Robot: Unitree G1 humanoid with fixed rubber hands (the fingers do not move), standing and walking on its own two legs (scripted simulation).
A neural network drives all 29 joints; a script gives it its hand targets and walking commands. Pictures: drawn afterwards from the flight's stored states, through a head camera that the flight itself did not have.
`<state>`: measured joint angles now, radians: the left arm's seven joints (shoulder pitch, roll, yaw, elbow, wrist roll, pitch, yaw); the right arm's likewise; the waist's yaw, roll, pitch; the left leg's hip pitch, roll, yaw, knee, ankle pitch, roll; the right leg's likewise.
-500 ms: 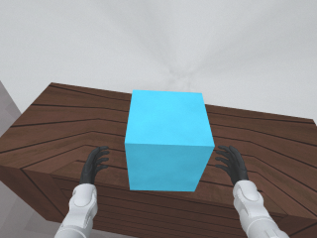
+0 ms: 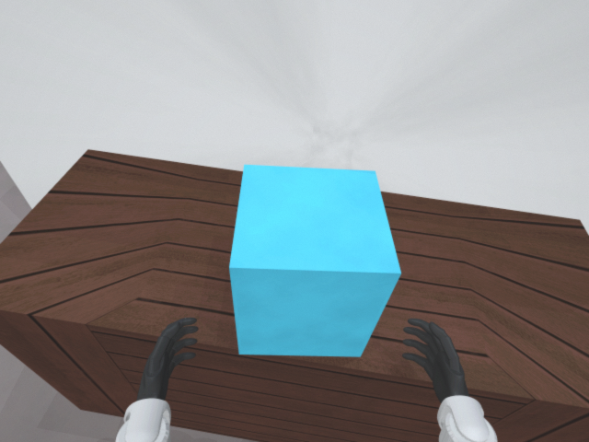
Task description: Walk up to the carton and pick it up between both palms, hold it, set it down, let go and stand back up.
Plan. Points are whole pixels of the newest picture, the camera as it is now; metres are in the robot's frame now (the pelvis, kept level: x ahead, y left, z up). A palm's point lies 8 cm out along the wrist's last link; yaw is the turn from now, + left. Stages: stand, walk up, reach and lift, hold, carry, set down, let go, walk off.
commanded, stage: set down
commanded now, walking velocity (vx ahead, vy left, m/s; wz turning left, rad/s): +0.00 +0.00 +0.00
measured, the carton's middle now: (305, 265) +0.42 -0.02 +0.00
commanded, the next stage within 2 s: let go in 0.86 s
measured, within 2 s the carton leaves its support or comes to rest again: neither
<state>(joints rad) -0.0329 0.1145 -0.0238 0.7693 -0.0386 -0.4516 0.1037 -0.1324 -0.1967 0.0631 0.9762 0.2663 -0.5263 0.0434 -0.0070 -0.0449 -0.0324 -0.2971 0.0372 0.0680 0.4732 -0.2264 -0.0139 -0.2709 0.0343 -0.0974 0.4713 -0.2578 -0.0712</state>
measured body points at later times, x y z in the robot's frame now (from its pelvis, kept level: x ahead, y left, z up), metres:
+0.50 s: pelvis +0.02 +0.01 +0.01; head +0.02 +0.02 +0.46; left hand +0.22 +0.21 -0.06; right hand +0.21 -0.21 -0.05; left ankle +0.01 +0.13 -0.74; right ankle -0.01 -0.07 -0.74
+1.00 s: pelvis +0.01 +0.02 +0.01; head +0.01 +0.03 +0.46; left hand +0.19 +0.24 -0.08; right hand +0.17 -0.21 -0.08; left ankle +0.01 +0.13 -0.74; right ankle -0.01 -0.07 -0.74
